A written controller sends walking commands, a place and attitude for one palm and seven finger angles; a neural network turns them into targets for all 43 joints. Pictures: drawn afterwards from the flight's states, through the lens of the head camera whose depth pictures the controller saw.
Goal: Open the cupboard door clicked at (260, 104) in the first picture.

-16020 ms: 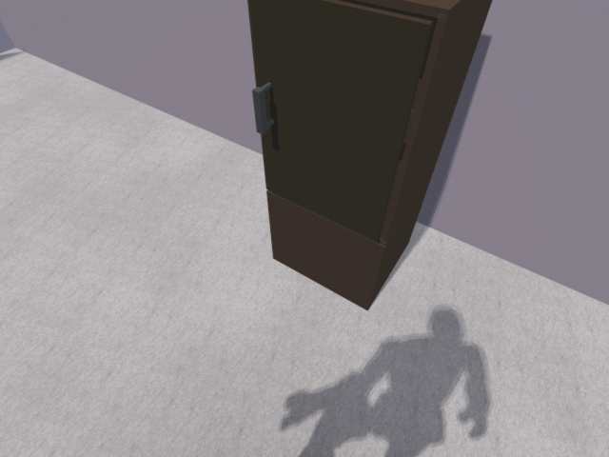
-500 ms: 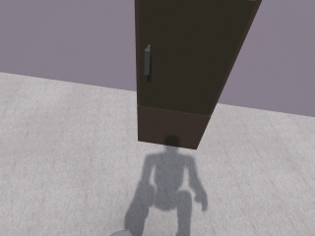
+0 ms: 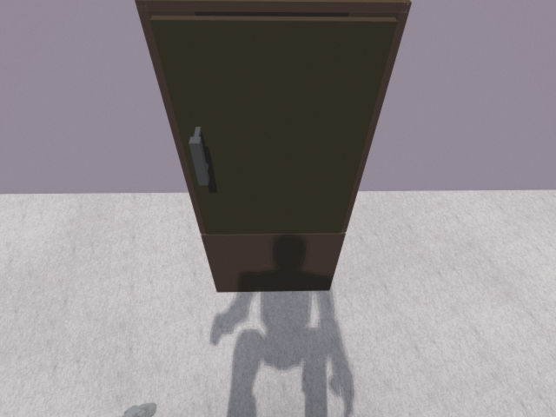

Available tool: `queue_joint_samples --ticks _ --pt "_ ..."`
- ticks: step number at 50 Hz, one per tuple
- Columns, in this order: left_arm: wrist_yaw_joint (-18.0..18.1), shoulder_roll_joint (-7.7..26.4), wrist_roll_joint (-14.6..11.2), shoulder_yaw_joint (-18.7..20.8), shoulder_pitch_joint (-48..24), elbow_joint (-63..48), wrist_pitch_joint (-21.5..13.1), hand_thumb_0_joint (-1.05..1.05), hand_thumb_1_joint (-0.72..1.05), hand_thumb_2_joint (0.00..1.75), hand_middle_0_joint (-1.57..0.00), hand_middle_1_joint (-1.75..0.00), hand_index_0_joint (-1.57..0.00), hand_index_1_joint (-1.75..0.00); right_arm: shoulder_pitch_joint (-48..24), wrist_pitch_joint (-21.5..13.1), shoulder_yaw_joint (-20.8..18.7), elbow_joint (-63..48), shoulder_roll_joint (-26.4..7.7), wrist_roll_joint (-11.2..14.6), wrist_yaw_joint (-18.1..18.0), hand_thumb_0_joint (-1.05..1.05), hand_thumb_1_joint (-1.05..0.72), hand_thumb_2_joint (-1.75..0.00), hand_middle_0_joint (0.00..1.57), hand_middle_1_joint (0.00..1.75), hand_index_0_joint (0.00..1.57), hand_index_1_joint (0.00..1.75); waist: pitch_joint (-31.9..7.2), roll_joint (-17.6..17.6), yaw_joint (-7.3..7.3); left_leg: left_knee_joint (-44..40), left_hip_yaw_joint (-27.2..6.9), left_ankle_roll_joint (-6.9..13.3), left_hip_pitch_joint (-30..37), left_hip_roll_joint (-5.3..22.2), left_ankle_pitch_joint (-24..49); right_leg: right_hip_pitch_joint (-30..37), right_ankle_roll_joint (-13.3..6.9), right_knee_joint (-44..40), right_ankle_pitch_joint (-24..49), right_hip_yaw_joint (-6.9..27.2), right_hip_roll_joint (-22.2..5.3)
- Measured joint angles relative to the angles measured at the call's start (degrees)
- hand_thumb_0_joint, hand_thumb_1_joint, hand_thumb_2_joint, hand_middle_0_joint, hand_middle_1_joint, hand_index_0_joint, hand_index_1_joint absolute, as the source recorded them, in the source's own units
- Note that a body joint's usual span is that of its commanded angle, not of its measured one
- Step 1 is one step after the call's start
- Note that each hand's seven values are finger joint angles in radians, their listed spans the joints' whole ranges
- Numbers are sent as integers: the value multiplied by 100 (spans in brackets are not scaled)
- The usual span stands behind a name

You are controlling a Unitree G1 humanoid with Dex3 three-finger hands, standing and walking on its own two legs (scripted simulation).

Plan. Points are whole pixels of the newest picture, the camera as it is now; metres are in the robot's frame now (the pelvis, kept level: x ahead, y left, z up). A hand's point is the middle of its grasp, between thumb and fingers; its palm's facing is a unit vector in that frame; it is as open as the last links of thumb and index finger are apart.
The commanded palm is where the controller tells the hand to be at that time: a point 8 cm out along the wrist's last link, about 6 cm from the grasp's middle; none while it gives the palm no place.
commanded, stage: come to a stop and stand still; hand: left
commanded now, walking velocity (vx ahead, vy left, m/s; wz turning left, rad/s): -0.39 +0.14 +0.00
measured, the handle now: (200, 156) +0.62 +0.18 -0.01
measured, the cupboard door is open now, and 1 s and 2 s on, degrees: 0 0 0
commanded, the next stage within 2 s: look again from close up in 1.04 s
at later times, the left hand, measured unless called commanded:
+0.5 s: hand out of the picture +0.07 +0.22 -0.18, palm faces +0.06 -0.98 -0.20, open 7.4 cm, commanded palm none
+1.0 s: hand out of the picture +0.00 +0.15 -0.17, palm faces +0.00 -0.99 -0.13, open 7.4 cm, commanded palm none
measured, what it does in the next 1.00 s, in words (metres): steps on the spot: left foot, then right foot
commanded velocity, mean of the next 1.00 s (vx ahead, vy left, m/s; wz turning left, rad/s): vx -0.09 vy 0.00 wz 0.00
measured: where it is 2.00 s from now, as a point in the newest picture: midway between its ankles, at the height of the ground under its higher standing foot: outside the picture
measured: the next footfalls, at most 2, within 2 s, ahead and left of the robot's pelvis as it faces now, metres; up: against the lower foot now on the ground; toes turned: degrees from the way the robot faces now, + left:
left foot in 0.34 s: +0.15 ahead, +0.08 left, +0.00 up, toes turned +6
right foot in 0.68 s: +0.00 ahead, -0.12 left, +0.00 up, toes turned -2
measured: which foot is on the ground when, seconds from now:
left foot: down 0.00-0.00, up 0.02-0.32, down 0.34-1.00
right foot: down 0.00-0.36, up 0.38-0.66, down 0.68-1.00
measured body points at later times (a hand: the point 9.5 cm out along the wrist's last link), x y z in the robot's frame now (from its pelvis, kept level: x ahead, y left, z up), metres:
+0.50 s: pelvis +0.03 +0.03 +0.00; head +0.06 +0.05 +0.45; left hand +0.07 +0.27 -0.16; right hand +0.13 -0.21 -0.13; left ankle +0.08 +0.12 -0.73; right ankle +0.01 -0.11 -0.69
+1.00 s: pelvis +0.01 -0.01 +0.01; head -0.01 +0.01 +0.46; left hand +0.00 +0.20 -0.16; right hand -0.05 -0.23 -0.15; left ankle +0.08 +0.12 -0.73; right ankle -0.04 -0.12 -0.73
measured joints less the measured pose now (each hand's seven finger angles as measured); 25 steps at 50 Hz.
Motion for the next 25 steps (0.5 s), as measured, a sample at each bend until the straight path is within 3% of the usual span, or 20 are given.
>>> queue_joint_samples --ticks 2,4,6,10,15,17,20,22,25 --pt "43 -102 3 -25 -13 54 -133 0 91 90 -19 -30 -19 -29 -96 77 -9 71 -50 57 16 1 -91 -90 20 30 20 30 86 154 17 1084 -223 48 -406 169 -545 31 -71 166 -354 -65 151" --pt "93 -226 -19 -102 11 114 -189 0 91 90 -19 -30 -19 -29 -254 137 -15 56 -107 95 -15 1 -91 -90 20 30 20 30 203 258 5 2142 -565 35 -897 117 -888 191 -82 106 -358 -150 208" --pt "194 -319 -57 -112 68 162 -180 0 92 90 -20 -30 -20 -30 -449 181 -8 11 -144 133 -57 1 -91 -90 20 30 20 30 257 272 45 2534 -706 -36 -1263 51 -906 368 -95 -112 -286 -164 232" --pt "288 -226 -41 -75 124 226 -44 -1 95 90 -20 -30 -20 -30 -856 305 -13 -152 -183 174 -71 1 -91 -90 20 30 20 30 222 206 171 2114 -765 -154 -1640 -12 -604 549 -79 -398 -216 -143 220" --pt "286 -123 -23 -24 223 317 149 -1 94 90 -20 -30 -20 -30 -1265 376 -55 -410 -270 142 -34 1 -91 -90 20 30 20 30 186 110 274 1156 -732 -198 -1545 -98 132 580 46 -219 -364 -106 147" --pt "284 -89 -41 -9 299 320 216 0 93 90 -20 -30 -20 -30 -1326 338 -65 -509 -320 123 -19 1 -91 -90 20 30 20 30 138 111 302 615 -751 -56 -1353 -70 948 509 127 29 -508 -109 154" --pt "304 31 -82 16 354 300 342 0 92 90 -20 -30 -20 -30 -1411 310 -19 -586 -260 63 -46 0 -91 -90 20 30 20 30 125 -117 425 684 -622 274 -1324 -169 779 332 169 617 -1206 92 98" --pt "294 90 -66 24 396 288 411 0 92 90 -20 -30 -20 -30 -1463 297 33 -641 -215 34 -80 0 -91 -90 20 30 20 30 104 -192 460 553 -573 328 -1292 -185 760 156 151 1275 -1653 279 174" --pt "255 110 -54 16 441 298 449 1 92 90 -20 -30 -19 -30 -1552 286 88 -697 -191 22 -129 0 -91 -90 20 30 20 30 109 -161 455 315 -578 335 -1294 -178 957 82 170 1802 -1761 429 263"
